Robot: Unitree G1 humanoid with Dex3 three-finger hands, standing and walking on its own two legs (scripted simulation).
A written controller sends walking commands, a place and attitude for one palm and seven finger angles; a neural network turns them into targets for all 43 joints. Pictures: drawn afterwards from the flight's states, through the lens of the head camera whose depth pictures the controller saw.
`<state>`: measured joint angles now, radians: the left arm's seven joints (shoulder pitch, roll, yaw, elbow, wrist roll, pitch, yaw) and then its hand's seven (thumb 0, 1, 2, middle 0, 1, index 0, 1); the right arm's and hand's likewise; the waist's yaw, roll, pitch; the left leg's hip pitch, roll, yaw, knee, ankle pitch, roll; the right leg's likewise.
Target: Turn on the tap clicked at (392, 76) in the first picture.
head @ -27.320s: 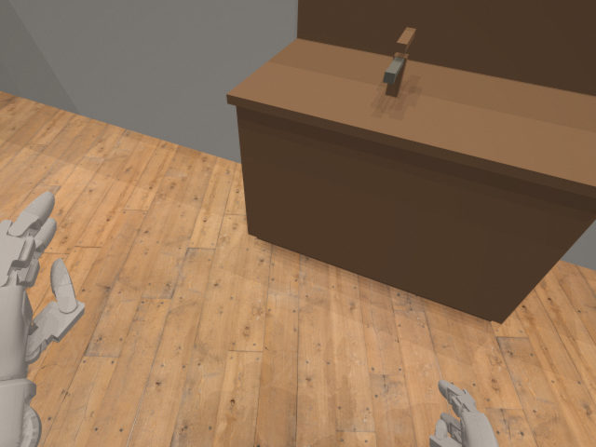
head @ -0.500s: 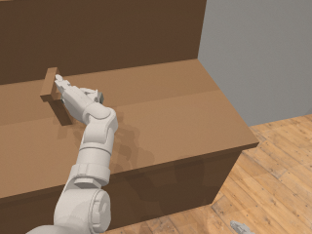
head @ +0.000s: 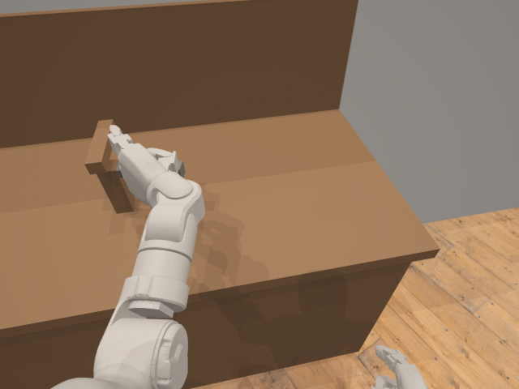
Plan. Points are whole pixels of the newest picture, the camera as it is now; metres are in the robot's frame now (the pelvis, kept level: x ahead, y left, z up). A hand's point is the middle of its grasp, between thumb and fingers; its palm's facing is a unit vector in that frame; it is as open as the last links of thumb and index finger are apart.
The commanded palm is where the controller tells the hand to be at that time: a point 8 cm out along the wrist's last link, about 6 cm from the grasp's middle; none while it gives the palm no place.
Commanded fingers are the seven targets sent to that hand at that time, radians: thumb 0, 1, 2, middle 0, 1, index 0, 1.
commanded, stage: lift the hand up off the lever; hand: left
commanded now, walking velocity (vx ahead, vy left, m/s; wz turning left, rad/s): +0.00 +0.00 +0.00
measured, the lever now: (176, 170) +0.48 +0.20 +0.09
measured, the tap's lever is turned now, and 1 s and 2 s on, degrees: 77 77 77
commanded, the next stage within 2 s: draw the hand back beside the body in 0.08 s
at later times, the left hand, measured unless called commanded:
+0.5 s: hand (162, 196) +0.34 +0.17 +0.16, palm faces +0.27 -0.95 -0.14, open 7.7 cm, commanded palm +0.30 +0.21 +0.17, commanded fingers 0.00 0.90 0.90 -0.17 -0.20 -0.17 -0.20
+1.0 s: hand (110, 235) +0.26 +0.21 +0.17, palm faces +0.23 -0.94 -0.26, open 7.5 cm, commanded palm +0.23 +0.26 +0.18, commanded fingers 0.00 0.90 0.90 -0.19 -0.28 -0.19 -0.28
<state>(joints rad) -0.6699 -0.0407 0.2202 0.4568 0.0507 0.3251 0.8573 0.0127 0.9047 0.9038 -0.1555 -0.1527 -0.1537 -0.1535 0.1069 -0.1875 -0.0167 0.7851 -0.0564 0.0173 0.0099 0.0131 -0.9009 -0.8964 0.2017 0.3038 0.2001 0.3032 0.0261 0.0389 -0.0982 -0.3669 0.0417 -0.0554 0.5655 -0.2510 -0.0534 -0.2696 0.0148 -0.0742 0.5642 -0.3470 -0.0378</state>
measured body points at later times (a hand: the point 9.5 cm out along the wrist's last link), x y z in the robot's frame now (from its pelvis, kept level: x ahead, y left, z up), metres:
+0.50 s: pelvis +0.01 +0.00 +0.01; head -0.03 -0.01 +0.46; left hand +0.32 +0.22 +0.17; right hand +0.16 -0.25 -0.08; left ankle +0.03 +0.15 -0.73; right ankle -0.03 -0.09 -0.73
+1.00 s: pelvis +0.00 +0.02 +0.01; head -0.02 +0.01 +0.46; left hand +0.24 +0.26 +0.18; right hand +0.19 -0.20 -0.07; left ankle +0.03 +0.15 -0.73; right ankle -0.03 -0.09 -0.73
